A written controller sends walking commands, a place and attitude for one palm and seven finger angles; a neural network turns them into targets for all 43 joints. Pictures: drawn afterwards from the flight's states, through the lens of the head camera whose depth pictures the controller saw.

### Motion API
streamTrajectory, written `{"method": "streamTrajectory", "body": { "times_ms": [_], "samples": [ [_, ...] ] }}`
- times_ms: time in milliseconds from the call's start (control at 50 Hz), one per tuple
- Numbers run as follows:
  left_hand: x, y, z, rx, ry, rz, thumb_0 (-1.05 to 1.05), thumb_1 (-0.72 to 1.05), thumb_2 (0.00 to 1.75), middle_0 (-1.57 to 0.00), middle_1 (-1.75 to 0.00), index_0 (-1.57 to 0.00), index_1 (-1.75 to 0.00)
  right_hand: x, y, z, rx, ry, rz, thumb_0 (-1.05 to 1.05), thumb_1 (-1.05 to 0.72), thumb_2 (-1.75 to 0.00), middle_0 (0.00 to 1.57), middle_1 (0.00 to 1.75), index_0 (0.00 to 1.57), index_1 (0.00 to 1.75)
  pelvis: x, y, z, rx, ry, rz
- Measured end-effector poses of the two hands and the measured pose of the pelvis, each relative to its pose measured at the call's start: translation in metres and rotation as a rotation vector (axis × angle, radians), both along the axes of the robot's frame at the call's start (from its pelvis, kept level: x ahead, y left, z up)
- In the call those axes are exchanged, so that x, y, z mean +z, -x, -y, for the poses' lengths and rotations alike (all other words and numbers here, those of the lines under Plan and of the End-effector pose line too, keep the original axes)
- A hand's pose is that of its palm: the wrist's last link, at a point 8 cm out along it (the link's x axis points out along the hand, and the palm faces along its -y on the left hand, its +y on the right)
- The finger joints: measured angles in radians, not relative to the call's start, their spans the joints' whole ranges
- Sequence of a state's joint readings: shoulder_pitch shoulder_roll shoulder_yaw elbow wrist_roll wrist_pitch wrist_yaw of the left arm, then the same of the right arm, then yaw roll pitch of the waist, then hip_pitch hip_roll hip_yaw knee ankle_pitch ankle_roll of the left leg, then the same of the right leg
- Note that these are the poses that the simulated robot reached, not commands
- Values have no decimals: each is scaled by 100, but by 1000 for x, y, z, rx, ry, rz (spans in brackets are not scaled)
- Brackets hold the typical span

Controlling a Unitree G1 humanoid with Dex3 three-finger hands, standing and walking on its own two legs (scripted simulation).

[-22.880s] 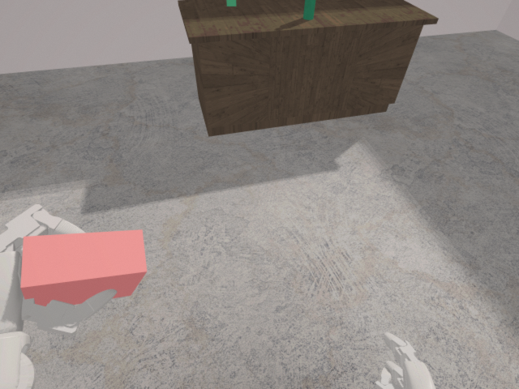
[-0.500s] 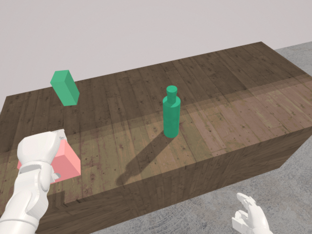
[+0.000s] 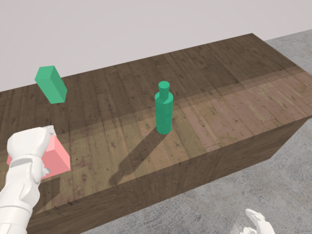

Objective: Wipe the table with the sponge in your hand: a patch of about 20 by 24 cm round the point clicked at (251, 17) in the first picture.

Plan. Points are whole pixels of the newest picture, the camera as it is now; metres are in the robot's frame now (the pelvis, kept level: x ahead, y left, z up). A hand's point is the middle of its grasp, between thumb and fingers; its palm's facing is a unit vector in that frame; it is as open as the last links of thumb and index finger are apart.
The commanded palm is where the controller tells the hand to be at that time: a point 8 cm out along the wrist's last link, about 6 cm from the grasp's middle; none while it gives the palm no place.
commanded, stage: move the sponge above the wiping area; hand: left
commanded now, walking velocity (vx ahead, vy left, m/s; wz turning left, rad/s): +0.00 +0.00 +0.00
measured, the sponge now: (45, 162) +0.28 +0.35 -0.01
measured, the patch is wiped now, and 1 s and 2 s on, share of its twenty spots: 0.00 0.00 0.00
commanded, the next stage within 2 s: lower the sponge onto the table in 0.52 s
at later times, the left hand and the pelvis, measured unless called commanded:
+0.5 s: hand (36, 155) +0.28 +0.36 +0.02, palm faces -0.09 -0.02 -1.00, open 9.6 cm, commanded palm +0.27 +0.35 +0.09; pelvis +0.00 +0.01 +0.00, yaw +0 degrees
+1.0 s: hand (39, 154) +0.29 +0.35 +0.03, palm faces -0.10 -0.01 -0.99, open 9.6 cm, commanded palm +0.27 +0.34 +0.09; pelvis +0.01 +0.00 +0.00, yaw +0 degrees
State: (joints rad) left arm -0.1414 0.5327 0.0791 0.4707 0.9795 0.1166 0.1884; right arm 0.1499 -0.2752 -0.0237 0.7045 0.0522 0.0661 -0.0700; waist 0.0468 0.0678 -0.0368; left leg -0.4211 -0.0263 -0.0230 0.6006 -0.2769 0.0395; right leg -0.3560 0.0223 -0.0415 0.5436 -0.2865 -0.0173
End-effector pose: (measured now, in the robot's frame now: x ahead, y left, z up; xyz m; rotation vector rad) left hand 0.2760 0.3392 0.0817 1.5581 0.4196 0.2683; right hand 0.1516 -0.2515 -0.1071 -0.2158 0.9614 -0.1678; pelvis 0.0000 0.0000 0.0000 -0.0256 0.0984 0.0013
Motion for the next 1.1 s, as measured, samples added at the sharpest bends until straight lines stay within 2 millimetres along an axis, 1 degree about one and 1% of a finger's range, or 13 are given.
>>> {"method": "streamTrajectory", "body": {
  "times_ms": [100,180,240,360,420,580,720,820,940,1100],
  "samples": [
    [-5,-5,-3,2,3,-10,0,-44,103,-79,-136,-78,-137,-2,6,1,-14,1,-18,1,-91,-90,20,30,20,30,-1,-1,-2,-3,2,-10],
    [-2,-7,-1,-13,3,11,0,-44,103,-79,-136,-78,-137,-2,6,-1,-20,-4,-17,1,-91,-90,20,30,20,30,-1,-3,-4,-6,4,-12],
    [1,-4,-1,-12,6,32,0,-44,103,-79,-136,-78,-137,-1,3,-5,-19,-14,-8,1,-91,-90,20,30,20,30,0,-4,-6,-8,5,-10],
    [-4,3,-12,33,6,-1,0,-44,103,-78,-136,-78,-137,2,-8,-13,4,-21,12,1,-91,-90,20,30,20,30,0,-4,-8,-3,5,-4],
    [-4,6,-13,25,6,-7,0,-44,103,-79,-136,-78,-137,4,-15,-17,18,-18,27,1,-91,-90,20,30,20,30,0,-4,-9,4,7,-3],
    [1,5,-6,-19,7,28,0,-44,103,-79,-136,-78,-137,7,-28,-26,48,-23,52,1,-91,-90,20,30,20,30,0,-3,-12,13,9,2],
    [1,0,2,-7,7,29,0,-44,103,-79,-136,-78,-137,7,-30,-32,57,-44,55,1,-90,-90,20,30,20,30,1,-3,-11,10,5,7],
    [2,-2,-1,11,-2,7,0,-44,103,-79,-136,-78,-137,7,-26,-30,50,-44,49,1,-90,-90,20,30,20,30,2,-3,-8,7,3,10],
    [4,1,-2,8,-1,3,0,-44,103,-79,-136,-78,-137,5,-19,-19,35,-33,29,1,-90,-90,20,30,20,30,2,-5,-6,4,3,10],
    [-6,6,-1,4,8,-21,0,-44,103,-78,-136,-78,-137,2,-11,-5,14,-9,4,1,-90,-90,20,30,20,30,2,-6,-2,2,1,3]
  ]
}}
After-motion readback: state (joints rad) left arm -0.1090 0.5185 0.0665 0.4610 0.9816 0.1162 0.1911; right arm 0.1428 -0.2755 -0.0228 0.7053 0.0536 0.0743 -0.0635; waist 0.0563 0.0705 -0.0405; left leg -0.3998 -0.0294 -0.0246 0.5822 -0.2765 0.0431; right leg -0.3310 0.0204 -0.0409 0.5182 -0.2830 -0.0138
